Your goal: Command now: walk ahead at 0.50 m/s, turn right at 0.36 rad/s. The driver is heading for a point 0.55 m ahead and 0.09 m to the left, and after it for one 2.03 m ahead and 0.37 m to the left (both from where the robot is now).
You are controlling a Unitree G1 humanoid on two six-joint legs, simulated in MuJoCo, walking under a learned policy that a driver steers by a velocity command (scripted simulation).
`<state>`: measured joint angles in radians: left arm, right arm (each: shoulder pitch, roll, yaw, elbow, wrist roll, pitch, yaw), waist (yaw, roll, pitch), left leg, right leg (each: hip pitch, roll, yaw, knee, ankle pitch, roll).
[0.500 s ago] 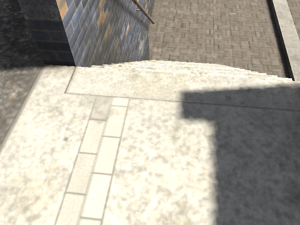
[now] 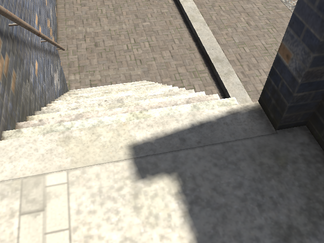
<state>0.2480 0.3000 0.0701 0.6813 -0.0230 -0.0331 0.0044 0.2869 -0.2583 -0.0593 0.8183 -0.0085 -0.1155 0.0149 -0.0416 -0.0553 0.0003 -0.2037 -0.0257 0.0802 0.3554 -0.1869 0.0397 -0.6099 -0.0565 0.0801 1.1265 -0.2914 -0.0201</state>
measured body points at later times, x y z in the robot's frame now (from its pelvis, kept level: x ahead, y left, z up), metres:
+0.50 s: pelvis +0.16 -0.04 -0.01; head +0.19 -0.04 +0.44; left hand +0.32 +0.21 -0.11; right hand +0.25 -0.31 -0.14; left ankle +0.16 +0.11 -0.70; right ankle +0.24 -0.14 -0.74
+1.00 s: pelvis +0.17 +0.01 +0.00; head +0.19 +0.05 +0.45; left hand +0.24 +0.33 -0.12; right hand +0.37 -0.23 -0.08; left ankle +0.16 +0.09 -0.74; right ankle +0.24 -0.16 -0.68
